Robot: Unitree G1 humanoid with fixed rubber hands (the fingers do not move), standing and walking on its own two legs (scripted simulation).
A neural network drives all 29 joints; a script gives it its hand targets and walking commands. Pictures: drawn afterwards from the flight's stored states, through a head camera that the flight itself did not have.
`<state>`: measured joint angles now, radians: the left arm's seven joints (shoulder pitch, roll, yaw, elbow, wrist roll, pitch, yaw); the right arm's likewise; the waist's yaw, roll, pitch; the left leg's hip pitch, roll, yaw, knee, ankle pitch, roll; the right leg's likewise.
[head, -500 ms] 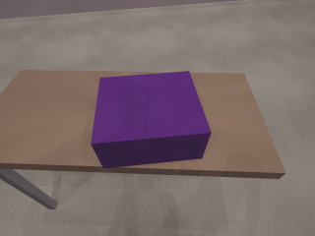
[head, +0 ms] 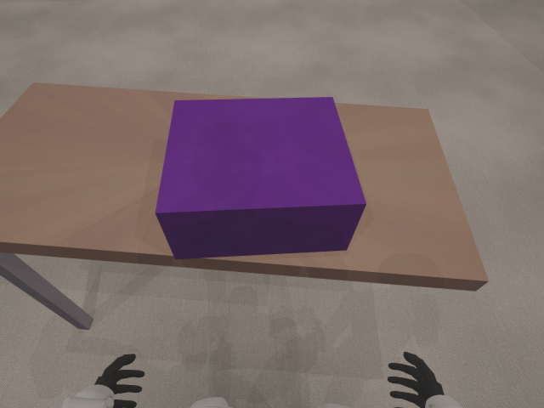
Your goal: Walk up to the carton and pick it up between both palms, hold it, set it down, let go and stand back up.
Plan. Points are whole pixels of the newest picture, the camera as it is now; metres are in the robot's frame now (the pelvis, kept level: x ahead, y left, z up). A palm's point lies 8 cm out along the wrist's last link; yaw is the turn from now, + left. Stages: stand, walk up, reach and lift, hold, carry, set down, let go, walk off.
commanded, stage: reach and lift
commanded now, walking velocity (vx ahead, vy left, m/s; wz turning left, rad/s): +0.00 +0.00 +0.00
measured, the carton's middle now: (258, 173) +0.51 +0.05 +0.00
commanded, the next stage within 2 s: none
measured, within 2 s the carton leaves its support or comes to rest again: neither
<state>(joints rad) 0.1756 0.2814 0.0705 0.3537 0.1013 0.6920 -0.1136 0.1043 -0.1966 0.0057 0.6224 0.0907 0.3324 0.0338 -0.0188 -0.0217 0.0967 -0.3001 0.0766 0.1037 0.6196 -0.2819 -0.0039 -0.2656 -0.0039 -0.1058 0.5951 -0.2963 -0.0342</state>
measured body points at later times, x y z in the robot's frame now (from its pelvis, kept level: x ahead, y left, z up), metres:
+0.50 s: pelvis +0.02 +0.01 +0.02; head +0.03 +0.02 +0.47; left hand +0.16 +0.27 -0.07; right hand +0.14 -0.23 -0.07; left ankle +0.03 +0.12 -0.73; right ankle +0.02 -0.10 -0.73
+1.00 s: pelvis +0.03 +0.01 +0.02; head +0.04 +0.03 +0.47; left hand +0.18 +0.28 -0.04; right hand +0.19 -0.22 -0.04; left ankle +0.03 +0.12 -0.73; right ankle +0.02 -0.10 -0.73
